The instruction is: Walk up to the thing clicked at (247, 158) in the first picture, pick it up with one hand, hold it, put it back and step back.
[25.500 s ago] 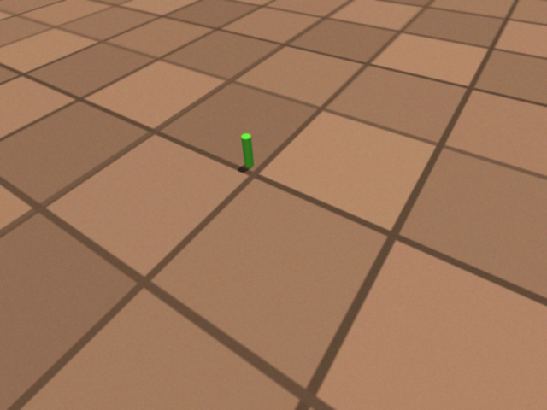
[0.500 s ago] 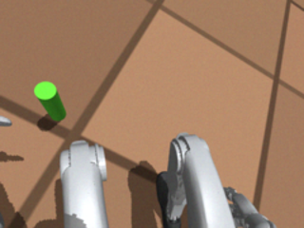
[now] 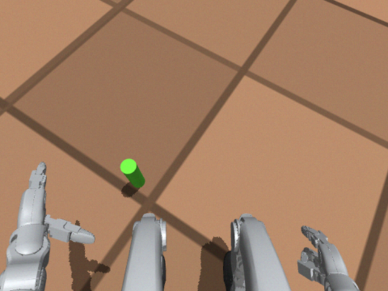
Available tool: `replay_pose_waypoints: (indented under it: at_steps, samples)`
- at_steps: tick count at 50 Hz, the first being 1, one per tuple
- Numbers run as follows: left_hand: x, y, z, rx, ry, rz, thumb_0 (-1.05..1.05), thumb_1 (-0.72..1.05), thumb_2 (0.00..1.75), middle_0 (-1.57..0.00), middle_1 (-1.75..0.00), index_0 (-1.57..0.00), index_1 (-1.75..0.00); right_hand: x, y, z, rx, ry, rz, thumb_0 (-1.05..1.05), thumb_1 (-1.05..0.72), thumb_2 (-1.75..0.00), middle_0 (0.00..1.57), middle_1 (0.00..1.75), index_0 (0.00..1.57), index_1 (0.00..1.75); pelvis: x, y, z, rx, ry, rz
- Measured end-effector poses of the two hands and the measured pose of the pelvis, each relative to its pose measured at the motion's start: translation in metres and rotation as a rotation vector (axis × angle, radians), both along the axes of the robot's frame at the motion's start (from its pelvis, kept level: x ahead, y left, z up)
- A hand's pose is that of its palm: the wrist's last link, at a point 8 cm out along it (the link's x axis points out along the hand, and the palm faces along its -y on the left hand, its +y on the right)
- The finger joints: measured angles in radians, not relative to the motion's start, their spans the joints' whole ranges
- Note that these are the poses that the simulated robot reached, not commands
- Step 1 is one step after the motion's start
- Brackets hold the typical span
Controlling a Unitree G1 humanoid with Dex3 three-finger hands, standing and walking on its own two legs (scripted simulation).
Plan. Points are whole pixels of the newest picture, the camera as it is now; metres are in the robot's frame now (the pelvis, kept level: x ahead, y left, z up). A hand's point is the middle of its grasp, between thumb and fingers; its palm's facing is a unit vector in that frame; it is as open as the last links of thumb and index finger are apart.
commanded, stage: home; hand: left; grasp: from the side
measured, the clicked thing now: (134, 174) +0.47 +0.23 -0.44
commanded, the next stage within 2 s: none
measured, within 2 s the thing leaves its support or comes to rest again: neither
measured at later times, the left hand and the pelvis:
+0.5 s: hand (54, 227) +0.24 +0.20 +0.11, palm faces +0.16 -0.93 -0.32, open 17.4 cm; pelvis +0.06 +0.00 +0.16, yaw +2 degrees
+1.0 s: hand (46, 248) +0.22 +0.19 +0.13, palm faces +0.16 -0.94 -0.29, open 17.6 cm; pelvis +0.06 +0.00 +0.18, yaw +3 degrees
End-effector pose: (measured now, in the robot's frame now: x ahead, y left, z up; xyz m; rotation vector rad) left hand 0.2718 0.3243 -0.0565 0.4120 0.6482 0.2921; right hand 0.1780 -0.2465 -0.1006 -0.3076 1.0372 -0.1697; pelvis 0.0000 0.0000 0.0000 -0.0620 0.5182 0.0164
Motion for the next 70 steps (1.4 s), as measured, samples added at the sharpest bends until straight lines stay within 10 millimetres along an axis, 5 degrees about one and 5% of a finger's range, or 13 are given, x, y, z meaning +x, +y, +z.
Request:
replay_pose_waypoints:
  at_steps: [7,15,28,41,70]
  samples:
    - [-0.011,-0.026,0.059,-0.046,0.054,0.035,-0.01,-0.55,0.05,-0.06,-0.05,-0.06,-0.06,0.024,-0.005,0.071,-0.012,-0.114,-0.009,0.01,-0.90,-0.90,0.21,0.30,0.21,0.30,0.021,-0.003,0.059,0.013,-0.071,0.011]
    - [-0.029,-0.057,0.117,-0.121,0.094,0.064,0.00,-0.53,0.06,-0.06,-0.05,-0.06,-0.06,0.026,-0.001,0.138,-0.019,-0.174,-0.044,0.01,-0.90,-0.90,0.21,0.30,0.21,0.30,0.043,-0.003,0.117,0.022,-0.173,0.020]
    - [-0.058,-0.082,0.209,-0.165,0.045,0.047,0.00,-0.55,0.05,-0.06,-0.05,-0.06,-0.06,0.038,0.018,0.205,0.002,-0.337,-0.068,0.01,-0.90,-0.90,0.21,0.30,0.21,0.30,0.065,0.007,0.171,0.028,-0.323,0.030]
    - [-0.079,-0.083,0.213,-0.187,0.078,0.064,-0.01,-0.57,0.04,-0.06,-0.05,-0.05,-0.05,0.058,0.028,0.225,0.015,-0.415,0.018,0.01,-0.90,-0.90,0.21,0.30,0.21,0.30,0.061,0.004,0.181,0.035,-0.369,0.043]
    - [-0.078,-0.092,0.217,-0.188,0.077,0.047,-0.01,-0.57,0.04,-0.06,-0.05,-0.05,-0.05,0.038,0.017,0.219,0.014,-0.370,-0.005,0.01,-0.90,-0.90,0.21,0.30,0.21,0.30,0.058,-0.002,0.187,0.042,-0.394,0.036]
